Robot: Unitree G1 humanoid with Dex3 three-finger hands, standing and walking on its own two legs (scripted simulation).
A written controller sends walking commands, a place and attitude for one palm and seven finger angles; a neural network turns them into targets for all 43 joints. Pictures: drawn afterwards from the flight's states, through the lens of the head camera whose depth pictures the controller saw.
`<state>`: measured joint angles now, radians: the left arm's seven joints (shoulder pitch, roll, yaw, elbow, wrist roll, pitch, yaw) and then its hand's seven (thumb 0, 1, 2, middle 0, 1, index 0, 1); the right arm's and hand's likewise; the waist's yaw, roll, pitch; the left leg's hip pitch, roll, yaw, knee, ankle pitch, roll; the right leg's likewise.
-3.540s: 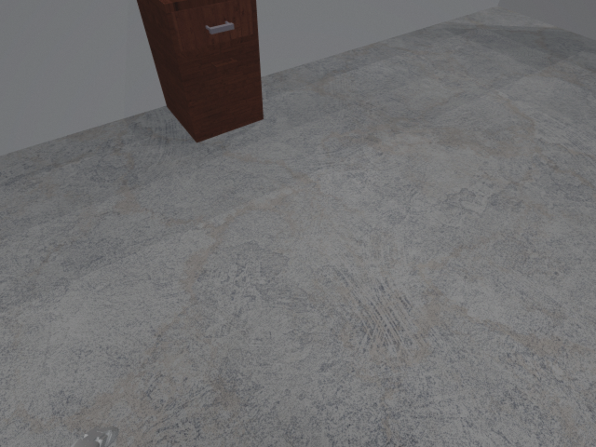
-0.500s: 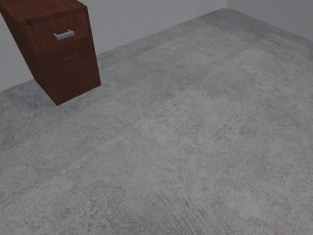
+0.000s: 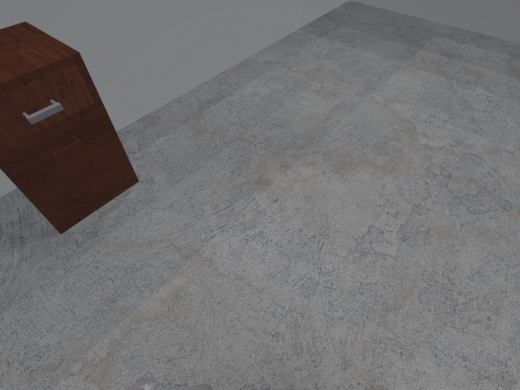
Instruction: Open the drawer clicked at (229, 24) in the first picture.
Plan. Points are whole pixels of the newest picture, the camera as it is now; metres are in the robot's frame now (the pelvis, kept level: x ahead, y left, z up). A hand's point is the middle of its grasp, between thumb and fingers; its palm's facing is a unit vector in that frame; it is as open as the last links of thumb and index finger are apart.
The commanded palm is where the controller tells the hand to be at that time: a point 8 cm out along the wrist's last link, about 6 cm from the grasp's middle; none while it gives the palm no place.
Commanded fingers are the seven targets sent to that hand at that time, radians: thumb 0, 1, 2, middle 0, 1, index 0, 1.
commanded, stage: walk to a spot facing it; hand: left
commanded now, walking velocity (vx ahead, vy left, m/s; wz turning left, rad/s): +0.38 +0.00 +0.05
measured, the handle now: (42, 110) +1.02 +0.80 -0.18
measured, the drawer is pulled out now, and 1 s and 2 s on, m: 0.00 0.00 0.00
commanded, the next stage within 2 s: turn to face it in 1.20 s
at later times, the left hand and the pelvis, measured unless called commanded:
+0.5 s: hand (138, 388) +0.16 +0.23 -0.17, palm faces +0.08 -0.99 -0.15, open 7.4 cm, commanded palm none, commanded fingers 0.00 0.90 0.90 -0.20 -0.30 -0.20 -0.30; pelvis +0.21 +0.06 +0.01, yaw +0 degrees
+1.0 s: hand (191, 224) +0.50 +0.18 -0.15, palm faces +0.01 -0.97 -0.24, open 7.2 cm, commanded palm none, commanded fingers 0.00 0.90 0.90 -0.20 -0.30 -0.20 -0.30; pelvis +0.42 -0.01 +0.01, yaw -2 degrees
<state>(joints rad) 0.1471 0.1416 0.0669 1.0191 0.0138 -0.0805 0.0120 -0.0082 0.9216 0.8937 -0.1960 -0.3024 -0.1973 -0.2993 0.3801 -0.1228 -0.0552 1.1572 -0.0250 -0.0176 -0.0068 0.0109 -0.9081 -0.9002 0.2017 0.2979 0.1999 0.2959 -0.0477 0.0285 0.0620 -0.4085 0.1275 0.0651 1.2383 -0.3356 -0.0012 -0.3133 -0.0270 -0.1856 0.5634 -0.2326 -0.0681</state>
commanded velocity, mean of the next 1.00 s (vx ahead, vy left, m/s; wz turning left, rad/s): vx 0.38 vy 0.00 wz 0.00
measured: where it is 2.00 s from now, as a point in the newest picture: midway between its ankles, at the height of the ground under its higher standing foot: (261, 274)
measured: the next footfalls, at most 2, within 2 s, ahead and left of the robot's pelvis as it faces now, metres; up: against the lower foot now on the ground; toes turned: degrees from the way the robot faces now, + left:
left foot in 0.36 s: +0.28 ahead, +0.16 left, +0.00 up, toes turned +12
right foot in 0.80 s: +0.47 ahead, -0.11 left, +0.00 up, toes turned -13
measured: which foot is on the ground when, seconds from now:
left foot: up 0.00-0.34, down 0.36-0.80, up 0.82-1.00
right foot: down 0.00-0.36, up 0.38-0.78, down 0.80-1.00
